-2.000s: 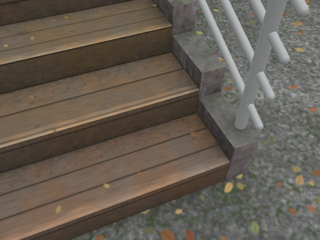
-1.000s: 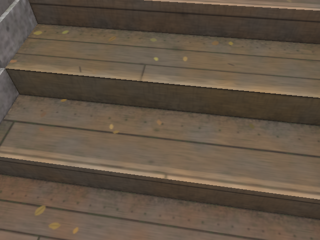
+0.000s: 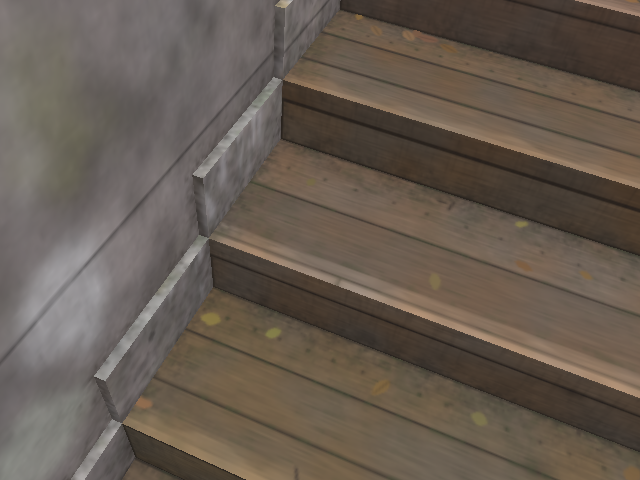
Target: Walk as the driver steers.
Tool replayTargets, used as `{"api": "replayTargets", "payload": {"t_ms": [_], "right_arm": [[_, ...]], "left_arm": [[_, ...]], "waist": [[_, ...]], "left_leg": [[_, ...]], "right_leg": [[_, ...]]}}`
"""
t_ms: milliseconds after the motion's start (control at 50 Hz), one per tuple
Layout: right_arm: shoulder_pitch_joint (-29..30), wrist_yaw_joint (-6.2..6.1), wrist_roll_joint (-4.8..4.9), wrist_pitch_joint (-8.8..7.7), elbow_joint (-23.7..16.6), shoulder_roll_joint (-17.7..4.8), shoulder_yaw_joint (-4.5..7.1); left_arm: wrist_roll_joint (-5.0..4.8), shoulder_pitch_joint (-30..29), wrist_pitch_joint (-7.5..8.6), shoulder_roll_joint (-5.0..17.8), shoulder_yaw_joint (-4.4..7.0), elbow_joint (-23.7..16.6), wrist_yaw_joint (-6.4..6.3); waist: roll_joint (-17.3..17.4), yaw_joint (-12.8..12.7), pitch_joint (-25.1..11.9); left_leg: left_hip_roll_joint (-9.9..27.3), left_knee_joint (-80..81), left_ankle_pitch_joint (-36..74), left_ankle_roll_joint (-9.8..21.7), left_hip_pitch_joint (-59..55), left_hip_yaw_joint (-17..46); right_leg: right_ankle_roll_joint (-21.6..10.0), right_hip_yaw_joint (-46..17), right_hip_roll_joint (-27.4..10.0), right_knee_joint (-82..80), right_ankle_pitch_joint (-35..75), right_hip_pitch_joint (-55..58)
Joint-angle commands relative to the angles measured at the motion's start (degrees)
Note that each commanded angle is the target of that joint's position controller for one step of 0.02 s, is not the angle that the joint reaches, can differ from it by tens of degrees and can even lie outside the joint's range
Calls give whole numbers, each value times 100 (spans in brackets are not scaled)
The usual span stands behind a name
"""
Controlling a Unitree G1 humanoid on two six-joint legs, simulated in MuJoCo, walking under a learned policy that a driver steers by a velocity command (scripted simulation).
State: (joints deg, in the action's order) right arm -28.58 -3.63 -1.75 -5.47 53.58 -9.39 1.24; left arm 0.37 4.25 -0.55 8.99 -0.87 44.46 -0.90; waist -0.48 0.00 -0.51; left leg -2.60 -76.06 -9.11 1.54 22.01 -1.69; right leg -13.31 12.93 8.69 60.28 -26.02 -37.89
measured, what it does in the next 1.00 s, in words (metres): climbs, turning right: left foot, then right foot 0.15 m higher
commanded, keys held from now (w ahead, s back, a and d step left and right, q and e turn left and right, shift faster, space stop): w+e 1.00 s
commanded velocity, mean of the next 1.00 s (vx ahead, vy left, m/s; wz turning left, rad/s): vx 0.50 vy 0.00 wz -0.56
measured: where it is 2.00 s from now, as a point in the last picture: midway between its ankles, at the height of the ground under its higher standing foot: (635, 139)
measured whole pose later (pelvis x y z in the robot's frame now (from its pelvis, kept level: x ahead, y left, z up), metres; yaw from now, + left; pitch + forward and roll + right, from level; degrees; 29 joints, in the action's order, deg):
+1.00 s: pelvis +0.53 -0.16 +0.25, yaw -36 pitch +4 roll +0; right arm 3.2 -2.1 -2.8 -2.9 24.6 -3.6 -3.5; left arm 1.5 27.8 4.3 13.8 3.9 52.8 -0.1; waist -0.2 -4.9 0.1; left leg 3.3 -113.9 -32.4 4.9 75.7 -1.4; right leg -3.5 -10.7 5.7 22.8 -16.6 -9.7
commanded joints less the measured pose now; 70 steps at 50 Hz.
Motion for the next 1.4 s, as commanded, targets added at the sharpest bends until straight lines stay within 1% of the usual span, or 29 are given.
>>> {"api": "replayTargets", "payload": {"t_ms": [20, 80, 120, 160, 220, 280, 300, 320, 360, 380, 440, 520, 580, 620, 660, 680, 700, 760, 860, 960, 1020, 1100, 1120, 1140, 1160, 1200, 1240, 1300, 1400], "right_arm": [[919, 143, -222, -10, -1568, -119, -32], [1091, -16, -90, 128, -1886, 245, -153], [1588, -69, -61, 164, -2268, 134, -194], [1773, 16, -95, 189, -2347, -215, -171], [1792, -38, 48, 87, -2340, 142, -285], [1239, -269, -108, -94, -2325, -644, -45], [147, -330, -7, -151, -1955, -855, 136], [-512, -372, 113, -113, -1448, -1071, 298], [59, -156, -396, -128, -1313, -1332, 446], [279, -128, -424, -173, -1360, -1276, 501], [640, -49, -39, -301, -913, -630, 275], [1161, -28, 256, -186, -530, -932, 248], [1617, -42, 526, -254, -875, -1716, 379], [853, 156, 392, -263, -593, -2208, 537], [1203, 484, 504, -212, -1182, -2013, 583], [1416, 679, 164, -268, -2128, -1070, 405], [1279, 690, -185, -279, -2120, -547, 300], [1879, 290, -255, -59, -2547, -143, 113], [2387, 174, -33, 134, -2638, -271, -51], [3985, 89, -85, 131, -3566, 440, -462], [4090, 182, -108, 334, -3807, 202, -468], [1139, 74, 146, 408, -2748, -442, -49], [517, 115, 23, 290, -2453, -896, 158], [399, 77, -213, 224, -2128, -1594, 286], [1085, 97, -43, 246, -2130, -1613, 367], [2051, 227, 172, 165, -1566, -593, 189], [1784, 317, 64, -3, -976, 31, 32], [1062, 468, 90, -266, -303, -178, 161], [675, 333, 101, -286, -316, -617, 257]], "left_arm": [[129, 552, 179, 821, 449, 250, -124], [298, 636, 441, 486, 289, 325, -57], [118, 997, 501, 855, 379, 472, 67], [61, 918, 538, 875, 386, 189, -81], [140, 1352, 467, 1035, 527, 152, -340], [11, 1004, 562, 1330, 674, -344, -221], [-32, 417, 635, 1416, 716, -550, -124], [31, -148, 731, 871, 671, -595, 38], [-340, 945, 935, 156, 464, -845, 89], [-285, 949, 746, 288, 430, -837, 114], [203, -710, 202, 8, 229, -1600, 52], [94, -1092, -185, -54, 127, -2361, 92], [210, -545, -369, 317, 197, -2020, 156], [121, 922, -445, 357, 360, -1741, 48], [124, 1826, -132, 1152, 717, -1291, 195], [209, 942, -89, 2182, 993, -1436, 155], [220, 452, -153, 2085, 1043, -1640, 25], [53, 761, 154, 1045, 747, -653, 79], [58, 1587, 461, 789, 584, 156, 151], [65, 2394, 629, 1111, 591, 615, 123], [0, 2030, 487, 1560, 691, 439, -134], [-108, 1339, 545, 1904, 912, 100, 46], [-108, 1096, 706, 1900, 968, 9, 176], [-16, 1245, 758, 877, 752, -288, 364], [328, 2381, 668, 510, 656, -231, 424], [586, 1915, 495, 495, 591, -478, 390], [561, 1355, 274, 323, 461, -673, 344], [257, 1219, 106, 16, 332, -828, 286], [186, -44, -22, 176, 318, -1453, 239]], "waist": [[828, 102, 155], [504, 380, 587], [569, 426, 763], [630, 290, 341], [-733, 76, -258], [-174, 527, -1478], [-7, 1300, -2143], [288, 1781, -1436], [359, 493, -1599], [138, 382, -1752], [895, 365, -14], [415, -547, 1132], [629, -640, -212], [2166, -1118, -1671], [1602, -1386, -2245], [-1215, -548, -2401], [-1143, -324, -2710], [-195, 100, -105], [-235, 35, 77], [-145, -280, 419], [-170, -187, -42], [-776, 1005, -2024], [-494, 1323, -2515], [2085, 889, -2182], [2321, 176, -2700], [737, -517, -701], [147, -424, -258], [238, -512, 148], [70, -240, 505]], "left_leg": [[253, -3115, -432, 278, 2846, 1135], [208, -3452, -978, 259, 3368, 689], [436, -1938, -800, 175, 3237, 481], [469, 90, -27, -109, 2034, -229], [357, 1837, -158, -174, 1313, -263], [-47, 3865, 564, 67, -720, -281], [229, 5570, 2230, 93, -2437, -119], [1184, 6348, 4034, 307, -3609, 224], [3159, 4178, 7386, 1117, -5122, 1843], [3110, 4386, 5022, 1221, -4947, 1938], [3056, 6042, 314, 834, -2752, 1572], [2107, 7431, 187, 70, 72, -443], [1661, 7427, 5780, 329, 264, -1245], [1716, 5541, 8459, 419, -2063, -1241], [1502, 1853, 5386, 186, -1341, -702], [319, -824, -746, -213, 1630, 18], [268, -2992, -305, -4, 2004, 1204], [613, -3970, 11, 85, 3485, 833], [645, -3469, -1181, 164, 4128, 218], [687, -3917, -2709, 467, 5958, 280], [882, -1559, -1745, 246, 3127, -97], [82, 1448, -925, 219, -732, -497], [101, 2263, -1618, 202, -1562, 42], [1636, 4525, -1219, 833, -2272, 3189], [2633, 5934, -2239, 1322, -1742, 6025], [2158, 5594, -4749, 1186, -89, 4605], [1749, 4962, -3120, 1037, 457, 3076], [1402, 5124, -1822, 841, 245, 1735], [1665, 6088, -1165, 857, -340, 1108]], "right_leg": [[-769, -5213, -1959, -3917, -971, 1252], [-364, -3745, -1386, -3905, 628, 681], [-97, -2865, -888, -3969, 1237, 468], [-171, -2361, -598, -3857, 2563, 189], [102, -2445, -609, -3408, 5720, 1593], [661, -2545, -285, -1426, 8611, 2335], [920, -2337, -36, 83, 7189, 1916], [932, -1844, 448, 2303, 1686, 82], [980, -2397, -39, 5105, -1003, -3131], [950, -2482, -343, 5454, -710, -3475], [808, -2634, -718, 6545, -1571, -4880], [723, -1806, -1111, 4544, 73, -3289], [417, -44, -805, 2073, 963, 743], [332, -208, -341, 1330, -12, 1467], [183, -1699, -116, -1184, -174, 3113], [-181, -5919, -1516, -3188, -1488, 3753], [-357, -7011, -2088, -4421, -2092, 3434], [-108, -4971, -1593, -3668, -911, 1563], [-116, -3366, -1331, -4010, 1712, 1698], [99, -3596, -1430, -4564, 1457, 2513], [-73, -3433, -1591, -6039, 2782, 1683], [444, -2606, -1369, -3079, 9585, 2804], [540, -2610, -1144, -1513, 8937, 2681], [913, -2692, 4, 844, 2771, 783], [1043, -3178, 296, 3550, 1588, 421], [956, -2207, -338, 4550, 2103, -546], [671, -2355, -437, 5154, 2193, -1105], [634, -2404, -257, 5521, 1680, -1869], [854, -2069, -595, 4937, 1324, -2951]]}}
